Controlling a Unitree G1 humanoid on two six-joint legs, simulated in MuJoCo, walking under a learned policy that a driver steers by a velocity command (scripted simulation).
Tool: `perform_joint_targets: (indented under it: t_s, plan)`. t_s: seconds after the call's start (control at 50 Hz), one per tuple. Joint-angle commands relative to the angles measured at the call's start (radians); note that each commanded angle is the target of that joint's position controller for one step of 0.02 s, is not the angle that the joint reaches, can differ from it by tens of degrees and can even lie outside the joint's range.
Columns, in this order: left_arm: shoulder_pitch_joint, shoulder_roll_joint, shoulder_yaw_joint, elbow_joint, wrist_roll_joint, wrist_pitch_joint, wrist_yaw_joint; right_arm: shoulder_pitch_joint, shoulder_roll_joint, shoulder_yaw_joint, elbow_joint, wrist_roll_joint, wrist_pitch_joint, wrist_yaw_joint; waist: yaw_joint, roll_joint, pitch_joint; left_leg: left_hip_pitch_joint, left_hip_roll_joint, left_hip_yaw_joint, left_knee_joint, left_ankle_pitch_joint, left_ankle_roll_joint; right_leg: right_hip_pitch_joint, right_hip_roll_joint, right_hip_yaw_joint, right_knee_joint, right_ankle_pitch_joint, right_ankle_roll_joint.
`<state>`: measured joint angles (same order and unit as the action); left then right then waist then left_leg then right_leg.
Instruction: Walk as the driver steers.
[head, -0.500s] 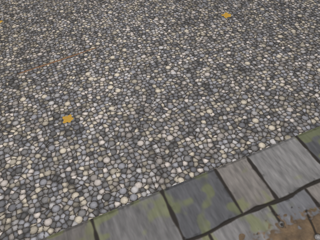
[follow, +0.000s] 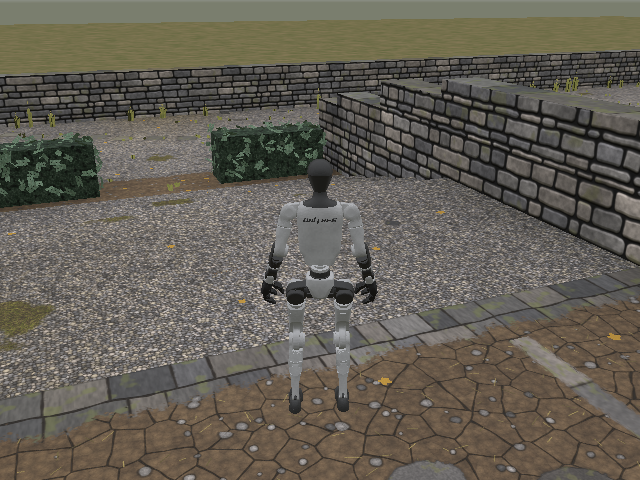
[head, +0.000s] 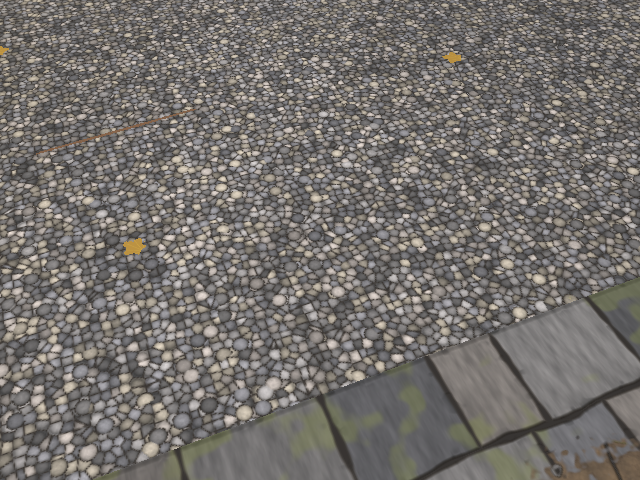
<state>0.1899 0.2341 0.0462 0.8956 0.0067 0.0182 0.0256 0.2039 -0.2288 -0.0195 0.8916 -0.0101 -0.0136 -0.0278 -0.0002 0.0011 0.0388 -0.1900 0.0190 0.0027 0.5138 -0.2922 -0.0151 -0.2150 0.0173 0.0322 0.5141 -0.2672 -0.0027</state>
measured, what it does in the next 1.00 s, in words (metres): walks ahead: left foot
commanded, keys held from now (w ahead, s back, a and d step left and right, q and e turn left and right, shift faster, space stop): no key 0.02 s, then w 0.48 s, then w+q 0.50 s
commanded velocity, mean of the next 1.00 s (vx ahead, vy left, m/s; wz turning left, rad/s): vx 0.37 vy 0.00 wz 0.17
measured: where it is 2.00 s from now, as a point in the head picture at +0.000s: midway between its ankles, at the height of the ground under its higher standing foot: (222, 311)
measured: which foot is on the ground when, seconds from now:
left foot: down 0.00-0.28, up 0.30-0.68, down 0.70-1.00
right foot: down 0.00-0.72, up 0.74-1.00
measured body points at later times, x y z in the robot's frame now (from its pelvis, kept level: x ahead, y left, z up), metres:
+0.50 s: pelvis +0.12 -0.01 +0.01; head +0.14 -0.03 +0.46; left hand +0.05 +0.23 -0.13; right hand +0.29 -0.27 -0.11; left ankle +0.20 +0.13 -0.67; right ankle +0.01 -0.12 -0.74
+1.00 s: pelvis +0.39 +0.06 +0.01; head +0.41 +0.07 +0.46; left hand +0.52 +0.35 -0.09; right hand +0.49 -0.21 -0.11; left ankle +0.38 +0.12 -0.74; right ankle +0.60 -0.11 -0.67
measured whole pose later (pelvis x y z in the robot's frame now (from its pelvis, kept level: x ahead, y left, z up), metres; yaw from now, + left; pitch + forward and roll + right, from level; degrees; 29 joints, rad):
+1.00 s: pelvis +0.39 +0.06 +0.01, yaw +13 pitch +1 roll +0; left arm 0.08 0.30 0.05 0.80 0.02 -0.11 0.02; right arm 0.33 -0.26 -0.05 0.85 0.01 -0.07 0.01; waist -0.06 -0.03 0.03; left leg -0.16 -0.13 -0.10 0.31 -0.15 0.10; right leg -0.68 -0.11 0.12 0.78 -0.03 0.04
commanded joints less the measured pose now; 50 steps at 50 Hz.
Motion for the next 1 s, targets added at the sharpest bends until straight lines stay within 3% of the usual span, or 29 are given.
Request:
perform_joint_targets:
  t_s: [0.02,0.06,0.1,0.14,0.2,0.24,0.26,0.28,0.3,0.32,0.34,0.36,0.38,0.44,0.52,0.56,0.6,0.64,0.68,0.7,0.72,0.74,0.76,0.78,0.8,0.84,0.88,0.92,1.0]
  plan:
    - [-0.016,0.101,0.02,-0.019,-0.002,-0.013,0.007,0.005,-0.117,-0.025,-0.025,0.001,-0.01,-0.004,-0.005,-0.007,-0.025,-0.03,0.032,-0.034,-0.099,0.124,0.018,0.026,-0.041,0.047,-0.083,0.154,-0.018]
    - [0.014,0.113,0.026,0.01,-0.012,-0.009,0.011,0.03,-0.128,-0.031,-0.002,0.012,-0.004,-0.007,-0.003,0.002,-0.029,-0.045,0.007,-0.019,-0.094,-0.144,0.042,0.007,-0.007,0.016,-0.064,-0.14,-0.035]
    - [0.012,0.115,0.028,0.01,-0.019,-0.018,0.013,0.03,-0.136,-0.034,-0.007,0.022,-0.006,-0.012,-0.005,0.019,0.061,-0.116,0.03,-0.07,-0.12,-0.415,0.086,-0.105,-0.007,0.026,-0.053,-0.401,-0.061]
    - [0.002,0.094,0.024,0.007,-0.027,-0.051,0.006,0.071,-0.151,-0.039,0.002,0.033,-0.03,-0.01,-0.018,0.055,0.106,-0.103,0.094,-0.176,-0.161,-0.483,0.135,-0.182,-0.017,0.031,-0.006,-0.381,-0.071]
    - [-0.031,0.056,0.018,-0.001,-0.035,-0.097,-0.017,0.121,-0.204,-0.06,0.026,0.038,-0.052,-0.001,-0.018,0.174,0.092,-0.023,0.263,-0.423,-0.3,-0.488,0.232,-0.223,0.002,-0.056,0.148,-0.157,-0.062]
    - [0.024,0.053,0.018,0.023,-0.042,-0.109,-0.027,0.058,-0.197,-0.057,0.003,0.041,-0.052,0.006,0.03,0.176,0.101,-0.12,0.247,-0.385,-0.289,-0.409,0.218,-0.075,-0.005,-0.055,0.039,-0.153,-0.094]
    - [0.12,0.067,0.025,0.067,-0.044,-0.112,-0.029,-0.015,-0.176,-0.05,-0.023,0.043,-0.05,0.01,0.082,0.149,0.089,-0.203,0.184,-0.288,-0.232,-0.322,0.174,0.08,-0.007,-0.04,-0.052,-0.11,-0.105]
    - [0.222,0.122,0.042,0.111,-0.04,-0.116,-0.027,-0.083,-0.125,-0.035,-0.058,0.042,-0.057,0.013,0.118,0.024,0.078,-0.301,0.077,-0.13,-0.044,-0.16,0.104,0.194,-0.077,0.114,-0.13,-0.144,-0.135]
    - [0.351,0.225,0.071,0.148,-0.043,-0.119,-0.03,-0.109,-0.09,-0.028,-0.094,0.033,-0.078,0.012,0.144,-0.229,0.032,-0.48,-0.045,0.04,0.298,-0.063,0.03,0.39,-0.244,0.428,-0.253,-0.111,-0.223]
    - [0.376,0.21,0.061,0.142,-0.022,-0.127,-0.04,-0.109,-0.124,-0.036,-0.103,0.038,-0.096,0.011,0.149,-0.246,0.017,-0.638,-0.058,-0.03,0.527,-0.248,0.025,0.469,-0.367,0.626,-0.293,0.044,-0.298]
    - [0.329,0.152,0.042,0.129,-0.008,-0.134,-0.042,-0.069,-0.139,-0.041,-0.09,0.055,-0.105,0.02,0.103,-0.135,0.027,-0.703,-0.01,-0.087,0.653,-0.237,0.05,0.483,-0.369,0.564,-0.262,0.118,-0.294]
    - [0.297,0.129,0.034,0.116,-0.007,-0.136,-0.043,-0.05,-0.125,-0.037,-0.08,0.063,-0.109,0.029,0.079,-0.096,0.021,-0.743,0.022,-0.088,0.692,-0.165,0.073,0.491,-0.347,0.481,-0.262,0.152,-0.271]
    - [0.278,0.118,0.026,0.112,-0.012,-0.132,-0.045,-0.073,-0.122,-0.038,-0.086,0.057,-0.111,0.036,0.07,-0.065,0.038,-0.777,0.054,-0.069,0.681,-0.098,0.082,0.484,-0.33,0.399,-0.277,0.217,-0.245]
    - [0.278,0.068,0.001,0.117,-0.014,-0.104,-0.035,-0.12,-0.083,-0.033,-0.106,0.035,-0.101,0.06,0.056,-0.089,0.039,-0.685,0.089,-0.006,0.543,0.042,0.057,0.378,-0.25,0.21,-0.33,0.363,-0.192]
    - [0.247,0.145,0.007,0.097,-0.009,-0.1,-0.004,-0.272,-0.034,-0.005,-0.169,0.032,-0.088,0.07,0.068,-0.092,0.087,-0.44,0.034,0.064,0.184,0.253,0.014,0.135,-0.186,0.067,-0.426,0.306,-0.174]
    - [0.274,0.173,0.016,0.111,-0.018,-0.11,-0.003,-0.297,-0.068,-0.01,-0.182,0.04,-0.078,0.069,0.066,-0.115,0.098,-0.369,0.023,0.06,0.105,0.314,0.032,0.138,-0.22,0.041,-0.462,0.279,-0.167]
    - [0.272,0.166,0.02,0.119,-0.026,-0.114,-0.005,-0.31,-0.098,-0.017,-0.195,0.044,-0.074,0.074,0.049,-0.107,0.103,-0.361,0.021,0.041,0.054,0.324,0.072,0.211,-0.25,0.003,-0.437,0.347,-0.148]
    - [0.252,0.181,0.028,0.112,-0.015,-0.106,-0.006,-0.256,-0.13,-0.034,-0.19,0.041,-0.073,0.08,0.002,-0.114,0.034,-0.275,-0.017,0.057,0.059,0.277,0.118,0.293,-0.266,-0.045,-0.313,0.664,-0.119]
    - [0.234,0.183,0.03,0.095,0.002,-0.082,-0.002,-0.02,-0.185,-0.073,-0.12,0.042,-0.06,0.079,-0.117,-0.11,-0.116,0.004,-0.09,0.096,0.079,0.216,0.166,0.272,-0.228,-0.109,0.015,0.938,-0.078]
    - [0.241,0.175,0.024,0.072,0.014,-0.077,0.005,0.127,-0.227,-0.096,-0.086,0.044,-0.052,0.071,-0.172,-0.049,-0.186,0.26,-0.022,-0.036,0.084,0.18,0.202,0.063,-0.197,-0.125,0.284,0.767,-0.047]
    - [0.35,0.038,-0.019,0.038,0.019,-0.098,-0.014,0.211,-0.321,-0.114,-0.071,0.034,-0.051,0.07,-0.1,0.24,-0.338,0.589,0.251,-0.604,-0.05,-0.142,0.394,-0.338,-0.003,-0.106,0.727,0.114,0.021]
    - [0.3,0.071,-0.014,0.047,-0.002,-0.142,-0.029,0.193,-0.247,-0.091,-0.075,0.031,-0.053,0.069,-0.116,0.196,-0.374,0.584,0.302,-0.875,-0.256,-0.278,0.392,-0.457,0.028,0.077,0.869,-0.245,-0.009]
    - [0.183,0.153,0.008,-0.006,-0.043,-0.167,-0.036,0.121,-0.212,-0.079,-0.085,0.023,-0.064,0.069,-0.1,0.168,-0.197,0.446,0.28,-0.753,-0.282,-0.234,0.336,-0.55,-0.022,0.09,0.902,-0.181,-0.034]
    - [0.12,0.171,0.009,-0.028,-0.044,-0.18,-0.029,0.035,-0.197,-0.073,-0.107,0.02,-0.073,0.071,-0.067,0.054,-0.117,0.28,0.244,-0.616,-0.295,-0.106,0.309,-0.514,-0.072,0.079,0.843,-0.086,-0.049]
    - [0.1,0.169,0.016,-0.033,-0.027,-0.182,-0.018,-0.021,-0.182,-0.068,-0.124,0.014,-0.08,0.074,-0.027,-0.008,-0.075,0.141,0.204,-0.512,-0.305,0.019,0.298,-0.461,-0.106,0.073,0.766,-0.032,-0.046]
    - [0.128,0.16,0.025,-0.042,-0.008,-0.156,-0.007,-0.072,-0.157,-0.06,-0.145,0.004,-0.084,0.071,0.035,0.036,-0.063,-0.009,0.14,-0.402,-0.337,0.111,0.286,-0.346,-0.147,0.083,0.66,0.004,-0.033]
    - [0.107,0.137,0.025,-0.063,0.006,-0.133,-0.002,-0.045,-0.16,-0.06,-0.141,0.014,-0.086,0.06,0.041,0.05,-0.043,-0.094,0.117,-0.341,-0.36,0.145,0.297,-0.332,-0.146,0.058,0.578,0.031,0.0]
    - [0.012,0.135,0.026,-0.108,0.016,-0.123,0.005,0.007,-0.187,-0.067,-0.133,0.018,-0.086,0.042,0.015,0.046,-0.006,-0.128,0.103,-0.316,-0.376,0.14,0.298,-0.38,-0.135,0.046,0.441,0.134,0.035]
    - [-0.157,0.104,0.014,-0.169,0.01,-0.135,-0.005,0.094,-0.209,-0.076,-0.118,0.029,-0.071,0.018,-0.047,0.058,-0.002,-0.119,0.064,-0.281,-0.34,0.157,0.245,-0.342,-0.075,0.041,0.131,0.364,0.06]
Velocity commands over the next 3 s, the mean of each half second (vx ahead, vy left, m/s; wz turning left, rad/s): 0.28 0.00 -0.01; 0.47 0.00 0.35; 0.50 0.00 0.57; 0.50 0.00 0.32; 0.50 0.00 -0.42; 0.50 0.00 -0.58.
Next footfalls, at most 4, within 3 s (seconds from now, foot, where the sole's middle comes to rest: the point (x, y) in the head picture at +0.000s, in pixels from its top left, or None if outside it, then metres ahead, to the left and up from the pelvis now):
0.70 left None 0.42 0.12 -0.77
1.20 right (341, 390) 0.72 -0.02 -0.77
1.72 left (184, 347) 0.83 0.36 -0.77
2.28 right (198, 231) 1.21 0.38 -0.77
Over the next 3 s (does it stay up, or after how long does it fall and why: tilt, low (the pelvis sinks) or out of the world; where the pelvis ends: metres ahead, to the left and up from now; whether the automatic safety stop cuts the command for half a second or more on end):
stays up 1.37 0.57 0.01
